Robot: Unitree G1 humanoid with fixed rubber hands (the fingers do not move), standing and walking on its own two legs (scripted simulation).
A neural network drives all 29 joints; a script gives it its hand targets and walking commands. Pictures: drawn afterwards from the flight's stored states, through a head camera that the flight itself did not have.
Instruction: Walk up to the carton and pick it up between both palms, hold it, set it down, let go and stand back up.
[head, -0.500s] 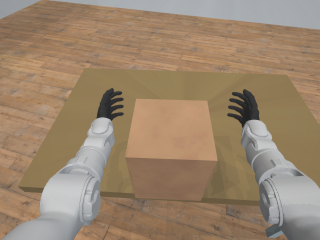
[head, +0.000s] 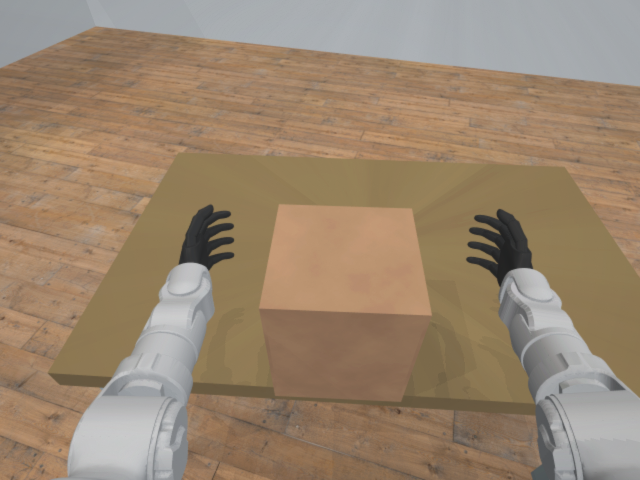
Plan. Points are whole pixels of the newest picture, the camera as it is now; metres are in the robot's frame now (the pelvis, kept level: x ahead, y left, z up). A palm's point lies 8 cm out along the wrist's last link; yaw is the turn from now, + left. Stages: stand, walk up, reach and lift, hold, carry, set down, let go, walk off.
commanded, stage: set down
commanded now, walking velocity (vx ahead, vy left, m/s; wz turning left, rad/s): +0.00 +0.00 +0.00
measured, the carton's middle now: (341, 305) +0.41 -0.02 -0.04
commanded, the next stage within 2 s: none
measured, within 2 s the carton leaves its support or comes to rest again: neither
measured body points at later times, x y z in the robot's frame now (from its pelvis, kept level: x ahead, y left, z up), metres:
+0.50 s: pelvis +0.01 +0.00 +0.00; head +0.01 +0.00 +0.45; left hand +0.35 +0.19 +0.02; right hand +0.33 -0.25 +0.01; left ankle +0.03 +0.12 -0.74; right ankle +0.01 -0.09 -0.74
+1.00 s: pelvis +0.02 +0.00 +0.00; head +0.02 +0.00 +0.45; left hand +0.30 +0.20 -0.02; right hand +0.27 -0.25 -0.03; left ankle +0.03 +0.12 -0.74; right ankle +0.01 -0.09 -0.74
